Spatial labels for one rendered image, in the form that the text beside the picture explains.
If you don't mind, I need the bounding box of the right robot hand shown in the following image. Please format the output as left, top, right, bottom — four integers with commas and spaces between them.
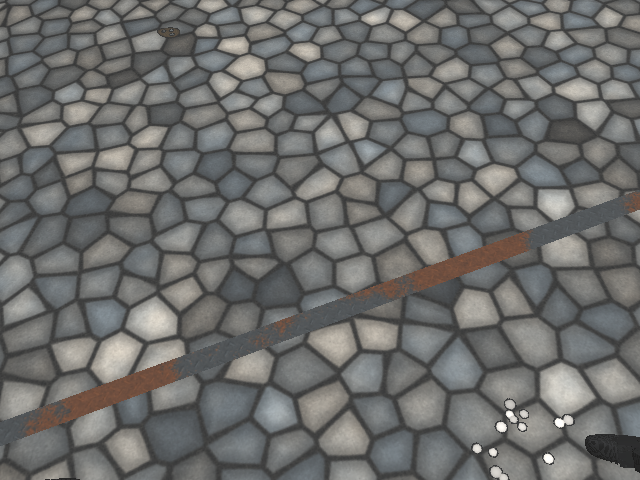
585, 434, 640, 473

